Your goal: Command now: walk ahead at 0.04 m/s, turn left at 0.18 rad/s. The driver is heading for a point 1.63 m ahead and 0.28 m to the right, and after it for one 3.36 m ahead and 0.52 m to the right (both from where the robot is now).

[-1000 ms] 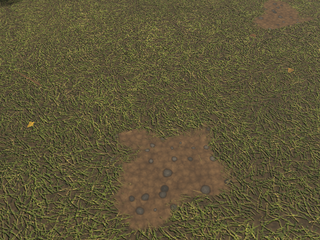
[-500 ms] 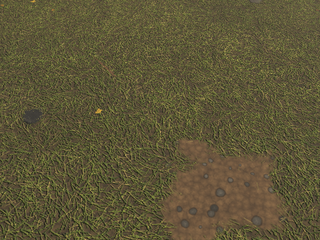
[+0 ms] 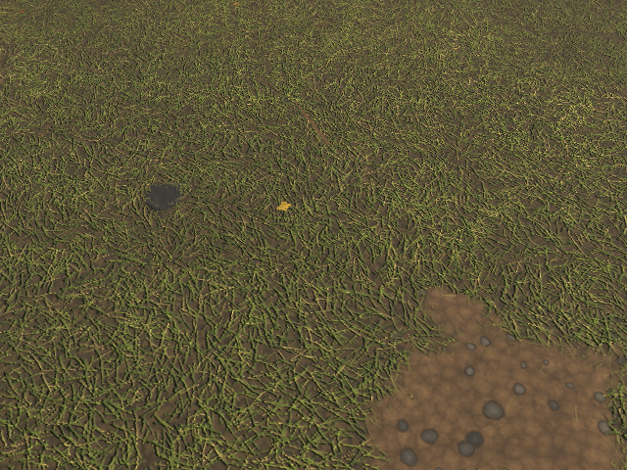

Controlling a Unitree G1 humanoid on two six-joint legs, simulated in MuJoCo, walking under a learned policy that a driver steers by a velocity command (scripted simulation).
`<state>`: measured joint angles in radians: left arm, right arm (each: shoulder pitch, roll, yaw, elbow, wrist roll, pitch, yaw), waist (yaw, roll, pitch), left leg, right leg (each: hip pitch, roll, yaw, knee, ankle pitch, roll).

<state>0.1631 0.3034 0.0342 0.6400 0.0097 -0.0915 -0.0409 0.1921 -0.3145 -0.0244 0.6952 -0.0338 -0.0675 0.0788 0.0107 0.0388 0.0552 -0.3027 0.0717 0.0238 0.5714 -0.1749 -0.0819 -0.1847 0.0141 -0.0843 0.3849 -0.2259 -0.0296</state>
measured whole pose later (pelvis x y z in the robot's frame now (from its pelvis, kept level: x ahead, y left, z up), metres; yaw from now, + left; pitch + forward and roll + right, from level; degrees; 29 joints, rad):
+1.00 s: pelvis +0.03 +0.00 -0.01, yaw +0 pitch +0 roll +0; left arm 0.21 0.35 0.01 0.68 0.00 -0.08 -0.08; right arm 0.17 -0.34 0.00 0.74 0.00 -0.06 0.06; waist -0.02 0.01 0.04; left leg -0.22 0.05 0.03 0.60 -0.36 -0.03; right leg -0.20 0.00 -0.04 0.58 -0.38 -0.02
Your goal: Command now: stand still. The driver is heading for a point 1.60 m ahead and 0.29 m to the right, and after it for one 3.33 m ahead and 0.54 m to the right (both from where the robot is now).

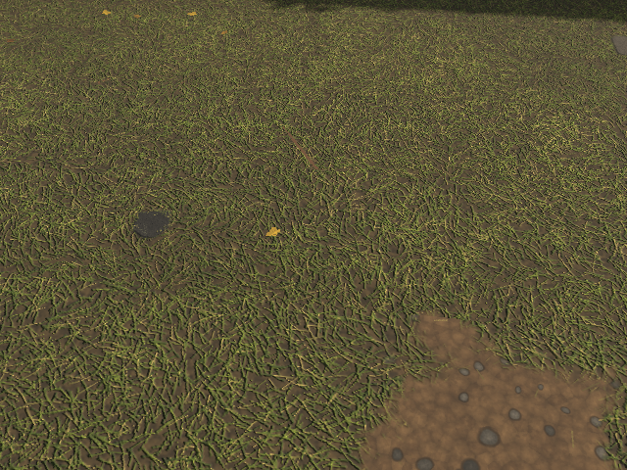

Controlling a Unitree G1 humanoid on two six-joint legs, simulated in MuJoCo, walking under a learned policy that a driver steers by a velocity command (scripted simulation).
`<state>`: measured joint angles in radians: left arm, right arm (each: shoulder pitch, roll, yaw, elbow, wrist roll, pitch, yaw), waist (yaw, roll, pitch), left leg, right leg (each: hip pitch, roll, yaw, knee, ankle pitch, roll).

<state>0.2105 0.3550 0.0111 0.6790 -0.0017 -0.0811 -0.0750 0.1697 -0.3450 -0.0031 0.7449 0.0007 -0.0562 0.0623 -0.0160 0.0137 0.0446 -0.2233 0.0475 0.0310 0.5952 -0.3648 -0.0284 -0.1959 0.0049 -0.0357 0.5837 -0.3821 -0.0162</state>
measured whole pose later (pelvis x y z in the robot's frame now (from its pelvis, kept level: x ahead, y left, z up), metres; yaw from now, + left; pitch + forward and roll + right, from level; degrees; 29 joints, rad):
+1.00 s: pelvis +0.00 +0.01 +0.01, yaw +0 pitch -2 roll +0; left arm 0.31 0.36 0.03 0.74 0.03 -0.07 -0.02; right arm 0.19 -0.36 -0.03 0.85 -0.04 -0.06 0.03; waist -0.01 0.01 0.05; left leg -0.17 0.01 0.01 0.56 -0.39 0.05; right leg -0.12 0.00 -0.03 0.50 -0.36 -0.05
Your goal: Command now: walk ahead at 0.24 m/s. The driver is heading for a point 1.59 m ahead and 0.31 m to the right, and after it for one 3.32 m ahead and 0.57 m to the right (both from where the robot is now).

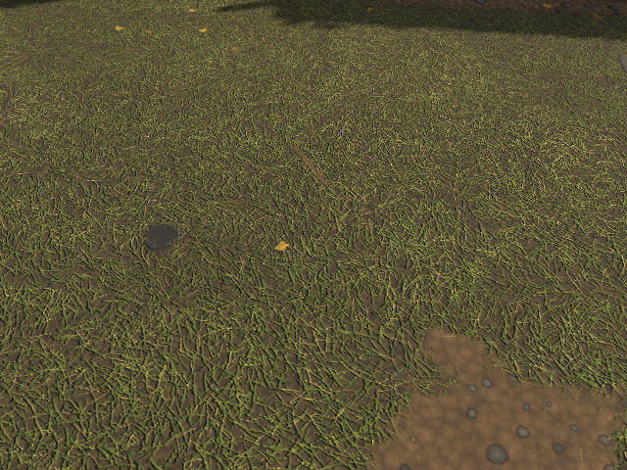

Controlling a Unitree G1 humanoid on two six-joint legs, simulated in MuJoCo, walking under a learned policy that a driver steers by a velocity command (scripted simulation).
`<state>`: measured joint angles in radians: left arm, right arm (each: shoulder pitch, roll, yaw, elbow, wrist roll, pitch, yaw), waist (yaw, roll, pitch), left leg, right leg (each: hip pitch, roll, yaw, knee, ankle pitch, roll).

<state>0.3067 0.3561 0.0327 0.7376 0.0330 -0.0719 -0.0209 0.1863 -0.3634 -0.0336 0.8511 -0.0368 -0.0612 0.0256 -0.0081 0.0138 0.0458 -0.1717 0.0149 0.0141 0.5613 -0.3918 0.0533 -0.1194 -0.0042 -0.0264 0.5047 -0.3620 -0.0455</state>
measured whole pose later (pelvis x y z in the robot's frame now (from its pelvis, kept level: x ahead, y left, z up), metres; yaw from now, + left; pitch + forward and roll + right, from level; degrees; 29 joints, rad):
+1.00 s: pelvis +0.45 +0.08 -0.19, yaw -1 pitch +0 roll +2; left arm 0.31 0.27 -0.02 0.91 0.08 -0.08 -0.04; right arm 0.42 -0.22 0.00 0.90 -0.07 -0.07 0.07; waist 0.00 -0.05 0.01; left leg -0.22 -0.07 0.09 0.47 -0.25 0.08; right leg -0.65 -0.08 0.06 1.21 -0.17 -0.01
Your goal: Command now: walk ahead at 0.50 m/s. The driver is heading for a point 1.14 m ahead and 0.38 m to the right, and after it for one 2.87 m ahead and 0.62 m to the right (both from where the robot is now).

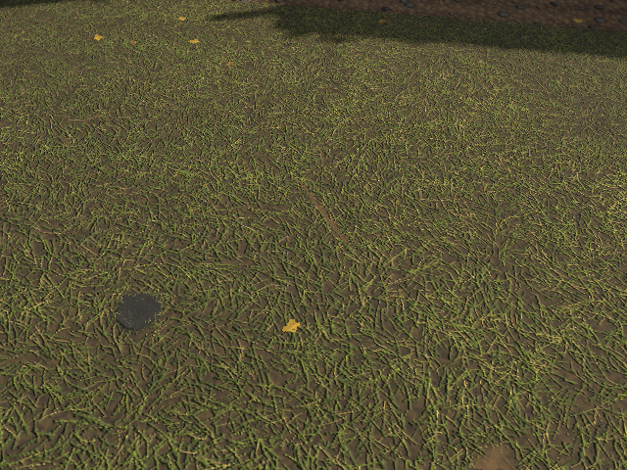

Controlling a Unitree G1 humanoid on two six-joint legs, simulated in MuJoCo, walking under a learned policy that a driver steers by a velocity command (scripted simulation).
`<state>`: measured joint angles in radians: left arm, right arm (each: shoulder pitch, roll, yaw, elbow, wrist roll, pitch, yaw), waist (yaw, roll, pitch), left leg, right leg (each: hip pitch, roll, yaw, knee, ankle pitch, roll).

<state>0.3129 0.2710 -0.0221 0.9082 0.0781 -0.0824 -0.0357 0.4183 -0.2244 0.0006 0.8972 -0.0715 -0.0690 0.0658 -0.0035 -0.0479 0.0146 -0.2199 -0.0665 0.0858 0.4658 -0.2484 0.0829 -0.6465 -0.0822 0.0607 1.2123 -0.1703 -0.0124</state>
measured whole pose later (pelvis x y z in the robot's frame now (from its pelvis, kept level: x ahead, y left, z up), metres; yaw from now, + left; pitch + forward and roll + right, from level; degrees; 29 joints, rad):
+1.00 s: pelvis +0.45 -0.06 -0.03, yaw +0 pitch +1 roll +2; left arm 0.20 0.22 0.05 0.82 0.05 -0.10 -0.10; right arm 0.31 -0.20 -0.03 0.92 -0.05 -0.08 0.06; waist -0.02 -0.04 0.00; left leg -0.34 -0.02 0.10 0.76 -0.42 0.04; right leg -0.57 -0.05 0.02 1.13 -0.18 0.08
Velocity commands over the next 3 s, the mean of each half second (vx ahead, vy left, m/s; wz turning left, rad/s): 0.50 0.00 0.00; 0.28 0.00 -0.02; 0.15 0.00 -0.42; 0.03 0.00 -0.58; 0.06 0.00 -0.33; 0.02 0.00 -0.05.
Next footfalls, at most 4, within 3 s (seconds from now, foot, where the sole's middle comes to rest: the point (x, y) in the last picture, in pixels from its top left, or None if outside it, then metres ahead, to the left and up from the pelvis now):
0.30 right None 0.37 -0.15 -0.77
0.78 left None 0.47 0.05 -0.77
1.02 right None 0.47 -0.17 -0.77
1.30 left None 0.50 0.07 -0.77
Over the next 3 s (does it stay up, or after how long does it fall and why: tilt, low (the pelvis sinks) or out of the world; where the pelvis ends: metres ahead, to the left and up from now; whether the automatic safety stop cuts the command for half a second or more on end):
stays up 0.80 -0.13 -0.19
